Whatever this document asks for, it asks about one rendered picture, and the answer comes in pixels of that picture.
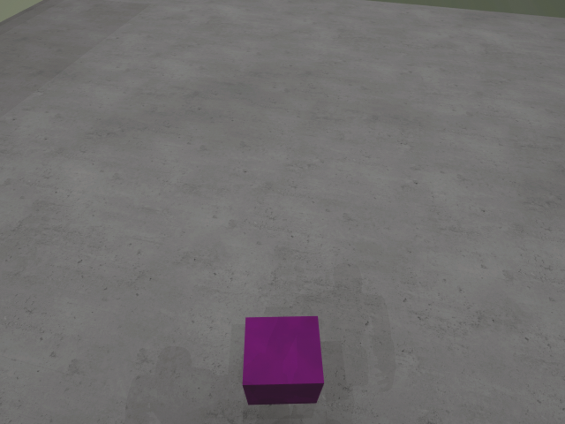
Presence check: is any carton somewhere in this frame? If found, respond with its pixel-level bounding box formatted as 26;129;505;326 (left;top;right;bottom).
243;316;324;405

